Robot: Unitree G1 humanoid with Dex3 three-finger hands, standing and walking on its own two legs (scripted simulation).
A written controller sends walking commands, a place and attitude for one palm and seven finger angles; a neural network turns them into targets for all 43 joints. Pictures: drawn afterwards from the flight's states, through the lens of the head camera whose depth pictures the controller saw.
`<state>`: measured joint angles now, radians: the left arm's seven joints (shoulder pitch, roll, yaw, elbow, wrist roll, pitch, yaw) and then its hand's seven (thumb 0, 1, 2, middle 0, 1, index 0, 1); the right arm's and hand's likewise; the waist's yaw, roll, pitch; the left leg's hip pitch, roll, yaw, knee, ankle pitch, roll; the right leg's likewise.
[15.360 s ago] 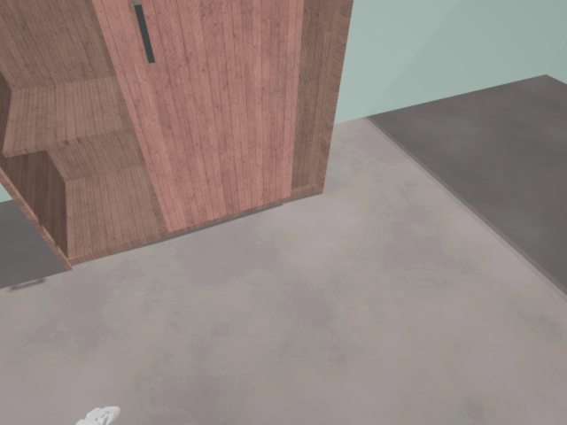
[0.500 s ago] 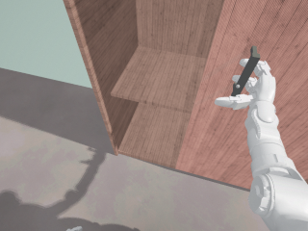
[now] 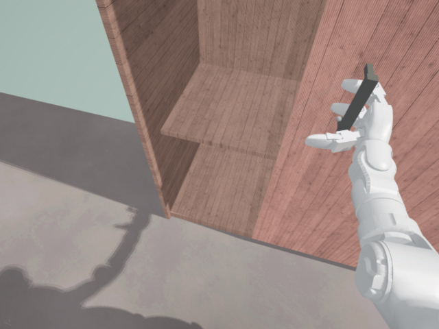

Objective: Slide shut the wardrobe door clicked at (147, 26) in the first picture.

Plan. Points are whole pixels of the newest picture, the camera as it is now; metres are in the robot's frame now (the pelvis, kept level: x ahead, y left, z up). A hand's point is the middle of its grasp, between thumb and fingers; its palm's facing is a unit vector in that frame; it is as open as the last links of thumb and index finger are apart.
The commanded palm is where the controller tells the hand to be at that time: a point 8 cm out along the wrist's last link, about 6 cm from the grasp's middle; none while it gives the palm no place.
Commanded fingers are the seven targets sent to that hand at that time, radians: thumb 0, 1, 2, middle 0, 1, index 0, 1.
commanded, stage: slide the fingers in behind the handle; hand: right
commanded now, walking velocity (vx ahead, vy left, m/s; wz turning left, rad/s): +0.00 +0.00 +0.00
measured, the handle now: (353, 104) +0.53 -0.16 +0.14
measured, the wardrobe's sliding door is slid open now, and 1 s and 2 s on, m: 0.41 0.41 0.41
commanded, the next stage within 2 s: grip the handle and tug to test in 0.22 s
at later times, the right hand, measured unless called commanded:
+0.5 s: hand (343, 118) +0.49 -0.13 +0.14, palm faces +0.11 +0.99 +0.01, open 13.2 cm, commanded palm +0.45 -0.18 +0.13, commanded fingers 0.00 0.03 -0.50 0.35 1.27 0.35 1.27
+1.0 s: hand (343, 122) +0.48 -0.14 +0.13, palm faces +0.11 +0.99 +0.01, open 5.7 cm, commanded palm +0.45 -0.18 +0.13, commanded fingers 0.00 -0.90 -0.90 0.45 1.40 0.45 1.40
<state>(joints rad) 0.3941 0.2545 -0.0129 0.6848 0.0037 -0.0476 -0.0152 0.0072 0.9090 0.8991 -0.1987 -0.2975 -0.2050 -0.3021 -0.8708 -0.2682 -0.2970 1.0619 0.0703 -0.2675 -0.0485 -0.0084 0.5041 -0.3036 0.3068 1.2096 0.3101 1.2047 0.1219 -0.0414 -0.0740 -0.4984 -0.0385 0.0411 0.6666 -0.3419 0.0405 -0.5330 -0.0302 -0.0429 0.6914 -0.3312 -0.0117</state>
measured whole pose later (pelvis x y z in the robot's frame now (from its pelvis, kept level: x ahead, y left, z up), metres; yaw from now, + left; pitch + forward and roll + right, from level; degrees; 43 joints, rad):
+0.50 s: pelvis +0.00 -0.01 +0.00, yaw +0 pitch +10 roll +1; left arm 0.39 0.25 -0.01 0.68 0.01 -0.05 -0.02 0.01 0.91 0.90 -0.20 -0.30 -0.21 -0.30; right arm -0.88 -0.26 -0.29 1.06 0.07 -0.26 -0.05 -0.01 0.39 -0.35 0.34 1.23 0.33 1.23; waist 0.12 -0.04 -0.08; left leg -0.51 -0.03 0.04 0.67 -0.34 0.03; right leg -0.55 -0.02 -0.05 0.70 -0.34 -0.02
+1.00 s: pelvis +0.00 -0.01 +0.00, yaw +0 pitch +10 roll +1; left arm 0.39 0.25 -0.01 0.68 0.00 -0.05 -0.02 0.01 0.91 0.90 -0.20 -0.30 -0.21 -0.30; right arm -0.84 -0.24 -0.26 1.01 0.08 -0.24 -0.06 0.01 -0.67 -0.81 0.42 1.37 0.43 1.37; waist 0.11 -0.04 -0.08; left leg -0.49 -0.03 0.04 0.66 -0.34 0.02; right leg -0.53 -0.02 -0.04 0.70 -0.34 -0.03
